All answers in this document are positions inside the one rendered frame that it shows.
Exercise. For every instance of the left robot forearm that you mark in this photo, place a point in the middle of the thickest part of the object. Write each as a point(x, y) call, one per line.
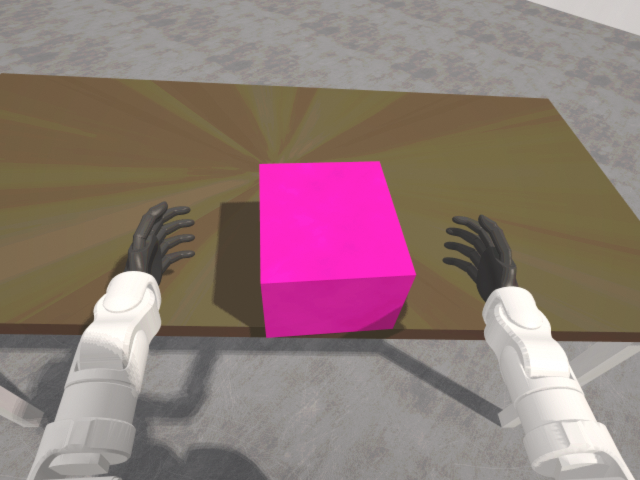
point(93, 426)

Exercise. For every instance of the carton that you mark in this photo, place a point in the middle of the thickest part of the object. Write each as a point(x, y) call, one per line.
point(333, 257)

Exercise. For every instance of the right robot forearm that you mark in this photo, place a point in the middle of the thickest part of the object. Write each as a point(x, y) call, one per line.
point(562, 439)

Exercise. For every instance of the table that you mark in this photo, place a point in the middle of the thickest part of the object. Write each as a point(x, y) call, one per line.
point(82, 159)

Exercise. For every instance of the robot right hand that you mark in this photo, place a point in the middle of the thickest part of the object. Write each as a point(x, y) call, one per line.
point(492, 256)

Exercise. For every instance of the robot left hand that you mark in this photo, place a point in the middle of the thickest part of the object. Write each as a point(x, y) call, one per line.
point(147, 251)

